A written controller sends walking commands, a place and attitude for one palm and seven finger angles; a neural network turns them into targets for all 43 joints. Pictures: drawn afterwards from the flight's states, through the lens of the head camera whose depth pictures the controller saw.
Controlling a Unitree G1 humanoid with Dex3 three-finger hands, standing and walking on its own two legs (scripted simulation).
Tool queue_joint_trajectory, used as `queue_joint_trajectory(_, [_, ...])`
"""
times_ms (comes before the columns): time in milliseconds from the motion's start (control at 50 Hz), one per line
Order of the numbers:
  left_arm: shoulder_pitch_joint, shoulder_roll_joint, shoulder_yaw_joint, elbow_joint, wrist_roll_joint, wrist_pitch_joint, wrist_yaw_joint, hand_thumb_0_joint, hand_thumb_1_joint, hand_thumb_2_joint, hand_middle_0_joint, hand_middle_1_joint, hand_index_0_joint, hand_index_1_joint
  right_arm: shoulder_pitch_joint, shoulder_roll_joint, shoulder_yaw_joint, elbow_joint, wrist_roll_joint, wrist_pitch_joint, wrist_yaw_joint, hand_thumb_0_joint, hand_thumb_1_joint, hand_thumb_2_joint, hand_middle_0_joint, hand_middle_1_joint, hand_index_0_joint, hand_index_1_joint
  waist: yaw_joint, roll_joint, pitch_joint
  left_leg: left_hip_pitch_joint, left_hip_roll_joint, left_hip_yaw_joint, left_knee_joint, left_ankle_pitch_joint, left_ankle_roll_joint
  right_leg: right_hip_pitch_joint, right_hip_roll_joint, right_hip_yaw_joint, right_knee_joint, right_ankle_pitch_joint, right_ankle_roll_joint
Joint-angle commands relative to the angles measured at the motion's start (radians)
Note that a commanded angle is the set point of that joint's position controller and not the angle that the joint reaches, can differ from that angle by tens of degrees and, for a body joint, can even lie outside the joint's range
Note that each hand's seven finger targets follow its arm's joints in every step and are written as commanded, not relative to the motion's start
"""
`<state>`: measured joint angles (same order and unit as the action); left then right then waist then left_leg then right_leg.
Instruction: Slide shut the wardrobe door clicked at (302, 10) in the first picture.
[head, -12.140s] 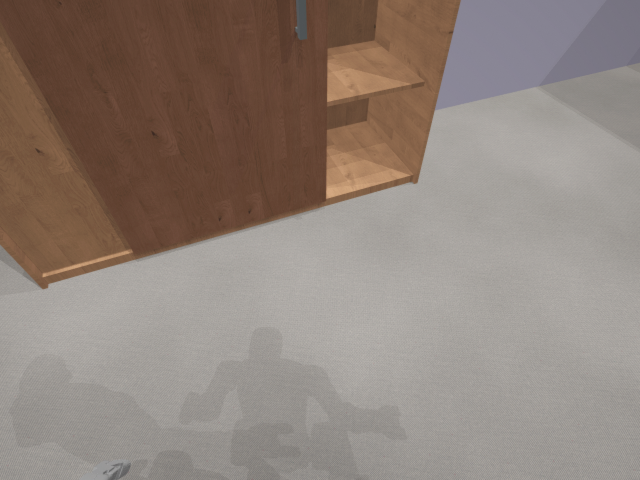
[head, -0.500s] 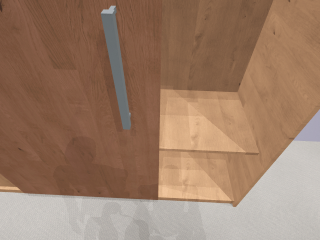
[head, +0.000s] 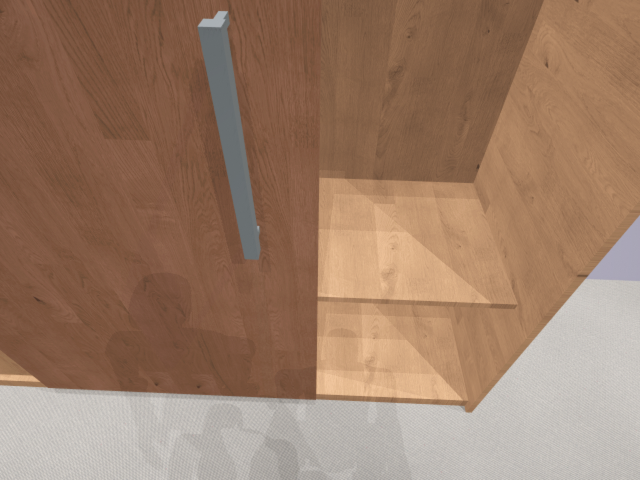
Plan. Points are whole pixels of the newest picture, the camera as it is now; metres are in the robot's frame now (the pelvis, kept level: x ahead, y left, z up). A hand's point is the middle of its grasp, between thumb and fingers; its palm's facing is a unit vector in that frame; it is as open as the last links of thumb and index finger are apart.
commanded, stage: look again from close up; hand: left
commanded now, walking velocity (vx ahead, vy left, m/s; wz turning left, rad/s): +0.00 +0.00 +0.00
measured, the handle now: (240, 158) +0.46 +0.14 +0.18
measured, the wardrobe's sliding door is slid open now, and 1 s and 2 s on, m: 0.47 0.47 0.47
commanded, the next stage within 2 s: raise the hand with hooked fingers in 1.38 s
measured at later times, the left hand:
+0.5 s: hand out of the picture -0.03 +0.15 -0.18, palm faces +0.07 -0.99 -0.15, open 7.4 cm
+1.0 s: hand out of the picture -0.04 +0.14 -0.18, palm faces +0.08 -0.99 -0.15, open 7.4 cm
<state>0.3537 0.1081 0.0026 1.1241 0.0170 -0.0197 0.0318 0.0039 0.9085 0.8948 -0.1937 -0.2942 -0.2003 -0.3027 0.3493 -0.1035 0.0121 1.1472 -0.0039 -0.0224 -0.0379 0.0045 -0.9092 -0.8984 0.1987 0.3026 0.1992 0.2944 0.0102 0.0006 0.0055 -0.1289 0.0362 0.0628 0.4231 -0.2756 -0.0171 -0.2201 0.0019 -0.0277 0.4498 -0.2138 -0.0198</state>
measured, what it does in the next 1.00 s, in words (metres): stands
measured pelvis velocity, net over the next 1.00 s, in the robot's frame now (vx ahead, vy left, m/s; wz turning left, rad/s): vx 0.00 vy -0.01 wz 0.01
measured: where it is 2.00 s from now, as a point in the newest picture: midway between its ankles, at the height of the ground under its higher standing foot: outside the picture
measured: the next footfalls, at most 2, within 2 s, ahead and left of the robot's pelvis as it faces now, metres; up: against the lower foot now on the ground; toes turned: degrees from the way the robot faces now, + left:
none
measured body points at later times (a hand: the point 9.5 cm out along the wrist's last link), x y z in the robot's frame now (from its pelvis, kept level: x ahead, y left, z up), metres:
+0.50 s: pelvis +0.00 +0.00 +0.00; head +0.00 -0.01 +0.45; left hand -0.03 +0.20 -0.16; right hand -0.03 -0.20 -0.17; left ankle -0.03 +0.13 -0.74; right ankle +0.02 -0.11 -0.74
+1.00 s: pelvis +0.00 -0.01 +0.00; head +0.00 -0.01 +0.45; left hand -0.04 +0.19 -0.16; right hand -0.03 -0.20 -0.17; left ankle -0.03 +0.13 -0.74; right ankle +0.02 -0.11 -0.74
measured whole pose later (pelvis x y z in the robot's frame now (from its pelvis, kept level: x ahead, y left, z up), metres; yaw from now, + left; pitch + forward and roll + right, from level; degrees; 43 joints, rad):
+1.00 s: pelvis +0.00 -0.01 +0.00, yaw +0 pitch -1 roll +0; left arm 0.36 0.10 0.01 1.13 0.02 -0.02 0.03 0.00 0.91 0.89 -0.19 -0.29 -0.20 -0.30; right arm 0.36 -0.10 0.01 1.14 0.00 -0.02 -0.04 0.00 -0.91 -0.90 0.20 0.30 0.20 0.29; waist 0.01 0.00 0.01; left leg -0.14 0.04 0.05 0.43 -0.27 -0.03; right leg -0.22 0.01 -0.04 0.45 -0.22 -0.03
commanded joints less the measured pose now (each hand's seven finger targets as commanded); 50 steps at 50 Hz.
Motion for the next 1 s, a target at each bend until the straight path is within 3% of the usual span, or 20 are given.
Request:
queue_joint_trajectory(0, [0.094,0.085,0.010,-0.015,-0.005,-0.013,0.008,0.000,0.900,0.900,-0.200,-0.300,-0.200,-0.300,0.094,-0.076,-0.014,-0.010,-0.001,-0.014,-0.001,0.000,-0.900,-0.900,0.200,0.300,0.200,0.300,-0.002,-0.002,0.084,-0.078,0.063,-0.066,-0.090,0.093,0.040,-0.003,-0.082,0.101,-0.095,0.079,-0.024])
queue_joint_trajectory(340, [0.090,0.080,0.012,-0.013,-0.005,-0.011,0.008,0.000,0.900,0.900,-0.200,-0.300,-0.200,-0.300,0.094,-0.073,-0.014,-0.008,0.000,-0.011,-0.003,0.000,-0.900,-0.900,0.200,0.300,0.200,0.300,-0.001,-0.006,0.112,-0.091,0.065,-0.068,-0.096,0.072,0.038,-0.014,-0.076,0.095,-0.096,0.056,-0.024])
queue_joint_trajectory(420, [0.103,0.080,0.012,-0.011,-0.005,-0.014,0.009,0.000,0.900,0.900,-0.200,-0.300,-0.200,-0.300,0.094,-0.071,-0.013,-0.008,0.000,-0.015,-0.004,0.000,-0.900,-0.900,0.200,0.300,0.200,0.300,0.002,-0.003,0.079,-0.072,0.063,-0.068,-0.085,0.106,0.039,0.000,-0.083,0.097,-0.092,0.094,-0.025])
queue_joint_trajectory(560, [0.099,0.080,0.012,-0.012,-0.004,-0.010,0.008,0.000,0.900,0.900,-0.200,-0.300,-0.200,-0.300,0.095,-0.070,-0.014,-0.008,-0.001,-0.007,-0.001,0.000,-0.900,-0.900,0.200,0.300,0.200,0.300,0.002,-0.017,0.127,-0.102,0.053,-0.066,-0.092,0.036,0.037,-0.032,-0.081,0.105,-0.119,-0.010,-0.023])
queue_joint_trajectory(720, [0.108,0.078,0.014,-0.013,-0.006,-0.013,0.007,0.000,0.900,0.900,-0.200,-0.300,-0.200,-0.300,0.103,-0.069,-0.012,-0.010,-0.001,-0.013,-0.003,0.000,-0.900,-0.900,0.200,0.300,0.200,0.300,0.002,0.006,0.077,-0.076,0.061,-0.069,-0.085,0.091,0.038,-0.007,-0.082,0.095,-0.100,0.055,-0.026])
queue_joint_trajectory(760, [0.101,0.077,0.013,-0.012,-0.005,-0.012,0.007,0.000,0.900,0.900,-0.200,-0.300,-0.200,-0.300,0.105,-0.067,-0.013,-0.009,0.000,-0.012,-0.003,0.000,-0.900,-0.900,0.200,0.300,0.200,0.300,0.001,-0.003,0.103,-0.097,0.059,-0.070,-0.088,0.081,0.037,-0.009,-0.081,0.093,-0.102,0.048,-0.025])
queue_joint_trajectory(920, [0.108,0.074,0.014,-0.010,-0.005,-0.012,0.007,0.000,0.900,0.900,-0.200,-0.300,-0.200,-0.300,0.108,-0.066,-0.013,-0.011,-0.002,-0.012,-0.004,0.000,-0.900,-0.900,0.200,0.300,0.200,0.300,0.002,0.002,0.087,-0.084,0.060,-0.068,-0.085,0.086,0.037,-0.008,-0.080,0.097,-0.098,0.056,-0.028])
queue_joint_trajectory(940, [0.105,0.076,0.012,-0.009,-0.005,-0.010,0.008,0.000,0.900,0.900,-0.200,-0.300,-0.200,-0.300,0.104,-0.066,-0.014,-0.009,-0.001,-0.008,-0.004,0.000,-0.900,-0.900,0.200,0.300,0.200,0.300,0.003,-0.008,0.118,-0.101,0.058,-0.071,-0.090,0.056,0.037,-0.021,-0.077,0.094,-0.107,0.021,-0.027])
queue_joint_trajectory(980, [0.107,0.075,0.014,-0.010,-0.004,-0.011,0.007,0.000,0.900,0.900,-0.200,-0.300,-0.200,-0.300,0.105,-0.065,-0.013,-0.011,-0.002,-0.009,-0.003,0.000,-0.900,-0.900,0.200,0.300,0.200,0.300,0.003,-0.015,0.112,-0.098,0.054,-0.069,-0.086,0.059,0.037,-0.025,-0.080,0.100,-0.110,0.013,-0.027])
